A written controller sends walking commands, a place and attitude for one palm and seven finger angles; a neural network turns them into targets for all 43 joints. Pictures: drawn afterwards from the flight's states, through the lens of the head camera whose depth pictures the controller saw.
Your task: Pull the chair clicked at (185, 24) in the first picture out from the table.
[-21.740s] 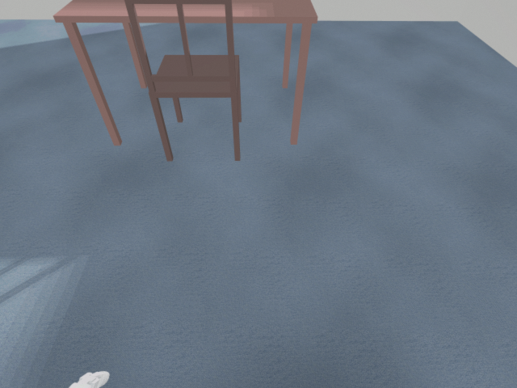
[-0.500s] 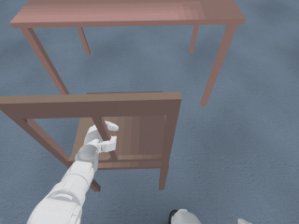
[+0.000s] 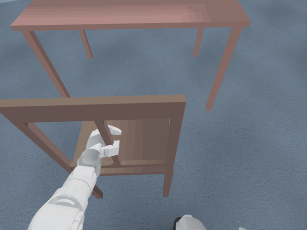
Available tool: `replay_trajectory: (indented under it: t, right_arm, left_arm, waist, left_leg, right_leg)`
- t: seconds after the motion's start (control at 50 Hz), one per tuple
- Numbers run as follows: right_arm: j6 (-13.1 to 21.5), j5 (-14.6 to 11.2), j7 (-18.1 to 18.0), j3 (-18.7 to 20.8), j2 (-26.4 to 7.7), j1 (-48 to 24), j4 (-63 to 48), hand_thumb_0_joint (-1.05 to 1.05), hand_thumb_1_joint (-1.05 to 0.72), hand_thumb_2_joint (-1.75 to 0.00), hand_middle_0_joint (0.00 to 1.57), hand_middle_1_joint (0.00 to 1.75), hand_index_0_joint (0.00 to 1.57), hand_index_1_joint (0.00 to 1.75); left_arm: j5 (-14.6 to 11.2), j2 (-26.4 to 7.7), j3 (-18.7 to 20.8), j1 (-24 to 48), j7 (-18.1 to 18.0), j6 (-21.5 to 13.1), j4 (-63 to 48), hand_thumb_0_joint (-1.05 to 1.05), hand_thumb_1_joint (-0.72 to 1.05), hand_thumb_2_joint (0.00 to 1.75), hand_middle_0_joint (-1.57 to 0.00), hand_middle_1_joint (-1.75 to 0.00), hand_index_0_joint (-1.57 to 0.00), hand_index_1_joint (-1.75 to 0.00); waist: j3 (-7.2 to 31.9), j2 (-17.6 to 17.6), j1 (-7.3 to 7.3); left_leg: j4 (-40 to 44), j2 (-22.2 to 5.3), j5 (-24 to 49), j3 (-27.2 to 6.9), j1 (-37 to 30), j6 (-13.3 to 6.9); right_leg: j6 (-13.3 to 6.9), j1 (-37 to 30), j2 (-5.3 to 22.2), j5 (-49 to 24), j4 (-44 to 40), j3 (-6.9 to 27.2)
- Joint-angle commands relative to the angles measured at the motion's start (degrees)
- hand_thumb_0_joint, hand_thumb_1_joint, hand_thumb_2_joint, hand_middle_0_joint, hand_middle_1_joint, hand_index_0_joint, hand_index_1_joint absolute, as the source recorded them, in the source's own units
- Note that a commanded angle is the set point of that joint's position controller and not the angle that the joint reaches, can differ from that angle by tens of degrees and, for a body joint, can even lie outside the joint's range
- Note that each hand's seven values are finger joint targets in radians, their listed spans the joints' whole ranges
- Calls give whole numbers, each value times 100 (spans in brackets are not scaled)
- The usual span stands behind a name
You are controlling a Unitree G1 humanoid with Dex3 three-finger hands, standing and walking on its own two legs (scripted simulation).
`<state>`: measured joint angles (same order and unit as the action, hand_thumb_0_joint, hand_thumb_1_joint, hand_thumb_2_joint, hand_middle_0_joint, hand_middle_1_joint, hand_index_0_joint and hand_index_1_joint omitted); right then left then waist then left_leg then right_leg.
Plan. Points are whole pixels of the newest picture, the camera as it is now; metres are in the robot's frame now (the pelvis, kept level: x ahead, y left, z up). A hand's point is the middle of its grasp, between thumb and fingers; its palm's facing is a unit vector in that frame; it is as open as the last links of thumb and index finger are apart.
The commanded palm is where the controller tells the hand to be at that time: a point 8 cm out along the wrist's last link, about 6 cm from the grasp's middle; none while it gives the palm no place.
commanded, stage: step backward, pulling the chair out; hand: left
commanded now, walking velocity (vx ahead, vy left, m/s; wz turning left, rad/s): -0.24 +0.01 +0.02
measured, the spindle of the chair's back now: (110, 144) +0.37 +0.16 -0.07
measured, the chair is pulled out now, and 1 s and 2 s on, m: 0.51 0.53 0.53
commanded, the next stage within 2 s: stop walking, hand still on the chair in 0.34 s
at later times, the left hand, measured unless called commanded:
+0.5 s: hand (115, 147) +0.35 +0.13 -0.05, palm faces +0.04 -0.98 -0.20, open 5.7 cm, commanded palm +0.33 +0.19 -0.03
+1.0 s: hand (115, 150) +0.34 +0.13 -0.05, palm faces +0.00 -0.98 -0.20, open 5.6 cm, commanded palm +0.32 +0.18 -0.03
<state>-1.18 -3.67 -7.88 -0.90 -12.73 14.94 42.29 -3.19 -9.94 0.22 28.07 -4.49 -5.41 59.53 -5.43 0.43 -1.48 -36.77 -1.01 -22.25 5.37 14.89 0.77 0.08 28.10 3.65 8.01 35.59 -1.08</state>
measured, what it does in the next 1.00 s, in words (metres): stands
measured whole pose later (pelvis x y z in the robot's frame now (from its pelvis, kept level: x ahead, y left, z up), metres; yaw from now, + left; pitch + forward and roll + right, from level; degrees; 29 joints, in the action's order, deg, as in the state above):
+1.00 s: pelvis +0.04 +0.00 +0.02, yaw -1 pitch +0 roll +0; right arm -2.6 -2.4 -7.1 -0.3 -13.0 11.0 38.4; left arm -1.4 -7.8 -1.6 9.8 -6.7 -1.7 40.4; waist -3.9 -0.6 -2.1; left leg -26.5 -2.3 -20.8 5.9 5.1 1.1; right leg 0.3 19.4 1.8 7.8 27.6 -1.4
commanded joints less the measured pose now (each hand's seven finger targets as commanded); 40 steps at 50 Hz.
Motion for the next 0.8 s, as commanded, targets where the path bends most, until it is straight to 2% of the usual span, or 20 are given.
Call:
replay_trajectory:
  t: [0.0,0.02,0.06,0.12,0.14,0.2,0.24,0.26,0.32,0.36,0.42,0.44,0.52,0.54,0.58,0.66,0.7,0.72,0.74,0.78]
  right_arm:
    - [194,36,-71,330,-930,199,-462,0,-90,-90,20,30,20,30]
    - [209,35,-65,329,-901,228,-441,0,-90,-90,20,30,20,30]
    - [222,24,-53,343,-928,335,-335,0,-90,-90,20,30,20,30]
    - [211,13,-23,305,-893,249,-347,0,-90,-90,20,30,20,30]
    - [209,-2,-44,312,-960,213,-301,0,-90,-90,20,30,20,30]
    - [205,-2,-59,257,-935,71,-417,0,-90,-90,20,30,20,30]
    - [183,-7,-94,265,-1018,-41,-427,0,-90,-90,20,30,20,30]
    - [179,-9,-89,269,-1011,-22,-490,0,-90,-90,20,30,20,30]
    - [162,-11,-78,288,-982,-1,-549,0,-90,-90,20,30,20,30]
    - [166,-4,-89,309,-998,27,-543,0,-90,-90,20,30,20,30]
    - [182,-5,-77,324,-981,113,-518,0,-90,-90,20,30,20,30]
    - [183,85,-33,405,-955,76,-723,0,-90,-90,20,30,20,30]
    - [156,79,-5,291,-763,-91,-847,0,-90,-90,20,30,20,30]
    - [160,74,-36,304,-806,-95,-804,0,-90,-90,20,30,20,30]
    - [169,84,-20,262,-779,-159,-907,0,-90,-90,20,30,20,30]
    - [164,102,-42,270,-776,-204,-918,0,-90,-90,20,30,20,30]
    - [142,100,-28,268,-725,-239,-938,0,-90,-90,20,30,20,30]
    - [132,100,-23,275,-732,-247,-948,0,-90,-90,20,30,20,30]
    - [134,116,-50,288,-778,-277,-892,0,-90,-90,20,30,20,30]
    - [116,121,-19,275,-732,-289,-940,0,-90,-90,20,30,20,30]
  left_arm:
    - [67,-1074,222,2129,-139,-411,-1105,0,90,90,-50,-145,-50,-145]
    - [62,-1101,238,2093,-135,-406,-1086,0,90,90,-50,-145,-50,-145]
    - [73,-1266,344,2031,-148,-384,-975,0,90,90,-50,-145,-50,-145]
    - [118,-1310,381,2182,-149,-389,-988,0,90,90,-50,-145,-50,-145]
    - [75,-1268,284,2187,-147,-368,-959,0,90,90,-50,-145,-50,-145]
    - [106,-1200,302,2336,-166,-427,-1055,0,90,90,-50,-145,-50,-145]
    - [74,-1193,242,2428,-177,-425,-1151,0,90,90,-50,-145,-50,-145]
    - [90,-1199,298,2418,-197,-432,-1174,0,90,90,-50,-145,-50,-145]
    - [80,-1104,239,2387,-185,-428,-1184,0,90,90,-50,-145,-50,-145]
    - [59,-1161,260,2340,-170,-397,-1213,0,90,90,-50,-145,-50,-145]
    - [49,-1188,288,2234,-170,-392,-1126,0,90,90,-50,-145,-50,-145]
    - [92,-1259,371,1791,-171,-468,-2144,0,90,90,-50,-145,-50,-145]
    - [135,-1138,397,1365,-202,-340,-2457,0,90,90,-50,-145,-50,-145]
    - [112,-1121,356,1262,-209,-303,-2484,0,90,90,-50,-145,-50,-145]
    - [182,-1124,410,1088,-243,-280,-2674,0,90,90,-50,-145,-50,-145]
    - [219,-1098,418,684,-291,-222,-2844,0,90,90,-50,-145,-50,-145]
    - [227,-1010,353,551,-284,-197,-2965,0,90,90,-50,-145,-50,-145]
    - [228,-997,351,495,-284,-186,-3027,0,90,90,-50,-145,-50,-145]
    - [216,-1023,306,449,-293,-173,-3083,0,90,90,-50,-145,-50,-145]
    - [230,-926,284,233,-290,-142,-3103,0,90,90,-50,-145,-50,-145]
  waist:
    - [1942,343,69]
    - [1979,579,52]
    - [2136,745,45]
    - [2333,816,46]
    - [2252,542,35]
    - [2261,82,95]
    - [2189,-464,111]
    - [2208,-594,140]
    - [2200,-468,124]
    - [2074,-436,121]
    - [2023,44,103]
    - [2117,-97,110]
    - [2242,306,91]
    - [2145,186,60]
    - [2125,-33,101]
    - [2095,-76,92]
    - [2149,68,63]
    - [2157,43,56]
    - [2043,-182,20]
    - [2049,-143,37]
  left_leg:
    - [520,-670,521,-724,197,-33]
    - [364,-523,236,-627,71,-11]
    - [195,-352,-13,-529,-122,9]
    - [257,-278,59,-478,-288,10]
    - [436,-369,213,-550,-304,-13]
    - [961,-666,872,-701,-258,-99]
    - [1173,-907,1156,-874,-60,-166]
    - [1179,-986,1373,-900,12,-168]
    - [1053,-995,1416,-878,147,-84]
    - [1063,-1027,1239,-875,288,-114]
    - [713,-750,597,-737,261,-30]
    - [815,-682,395,-884,174,-82]
    - [844,-478,-73,-595,-146,-97]
    - [1007,-521,-92,-631,-201,-134]
    - [1227,-581,93,-622,-185,-167]
    - [1361,-628,598,-541,-338,-158]
    - [1288,-577,792,-441,-446,-104]
    - [1312,-583,941,-444,-507,-94]
    - [1386,-610,1122,-475,-536,-93]
    - [1359,-623,1377,-425,-595,-73]
  right_leg:
    - [-315,-1398,792,-821,-530,972]
    - [-336,-1299,918,-654,-802,1114]
    - [-403,-1339,1128,-542,-1165,1236]
    - [-347,-1511,1243,-585,-1340,1148]
    - [-336,-1505,1188,-571,-1307,1051]
    - [-90,-1594,778,-472,-926,682]
    - [-62,-1725,588,-525,-570,523]
    - [-76,-1777,523,-675,-365,485]
    - [-149,-1789,533,-982,-201,556]
    - [-157,-1778,523,-911,-142,578]
    - [-246,-1569,725,-721,-546,872]
    - [-314,-1758,762,-643,-754,1010]
    - [-226,-1830,785,48,-1206,1098]
    - [-207,-1806,696,208,-1271,1032]
    - [-131,-1884,543,340,-1169,920]
    - [-121,-2136,455,-303,-1092,812]
    - [-156,-2243,500,-664,-1087,819]
    - [-190,-2269,498,-858,-1056,832]
    - [-204,-2300,479,-1140,-1055,769]
    - [-225,-2334,463,-1447,-940,759]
